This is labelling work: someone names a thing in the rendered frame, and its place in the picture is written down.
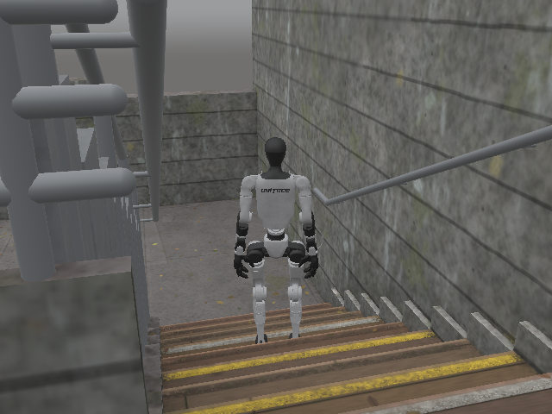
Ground stairs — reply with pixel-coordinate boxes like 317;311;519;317
160;302;552;414

